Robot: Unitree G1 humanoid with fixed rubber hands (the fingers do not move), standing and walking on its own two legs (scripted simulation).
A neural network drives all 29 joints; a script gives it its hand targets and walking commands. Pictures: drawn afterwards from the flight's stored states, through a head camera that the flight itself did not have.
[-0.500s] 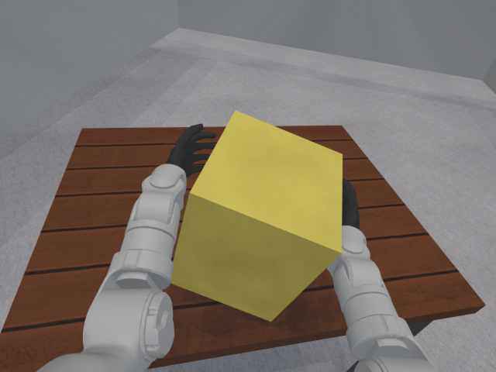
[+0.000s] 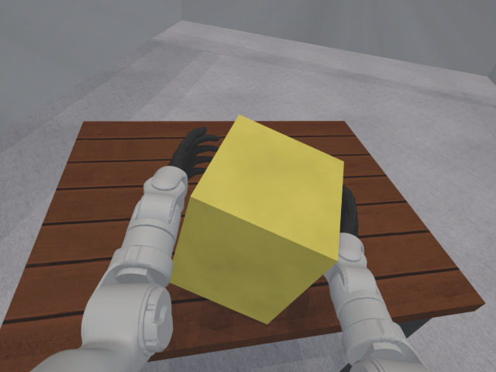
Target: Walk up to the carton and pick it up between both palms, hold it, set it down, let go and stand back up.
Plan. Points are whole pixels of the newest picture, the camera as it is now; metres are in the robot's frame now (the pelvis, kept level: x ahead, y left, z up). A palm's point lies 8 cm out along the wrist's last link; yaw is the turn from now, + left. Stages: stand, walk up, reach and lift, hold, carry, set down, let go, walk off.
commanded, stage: set down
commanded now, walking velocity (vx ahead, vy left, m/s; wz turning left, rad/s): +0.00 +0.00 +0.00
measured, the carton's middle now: (253, 222) +0.37 -0.01 +0.07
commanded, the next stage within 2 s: none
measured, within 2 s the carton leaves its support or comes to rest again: rests again in 1.22 s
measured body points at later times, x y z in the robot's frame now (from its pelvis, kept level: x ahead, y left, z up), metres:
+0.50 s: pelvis +0.00 +0.00 +0.00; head -0.02 +0.06 +0.45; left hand +0.43 +0.12 +0.13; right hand +0.34 -0.16 +0.08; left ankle +0.01 +0.05 -0.75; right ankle -0.02 -0.15 -0.75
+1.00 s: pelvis +0.00 +0.00 +0.00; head -0.01 +0.06 +0.44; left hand +0.43 +0.14 +0.11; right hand +0.35 -0.15 +0.07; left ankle +0.01 +0.05 -0.75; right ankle -0.02 -0.15 -0.75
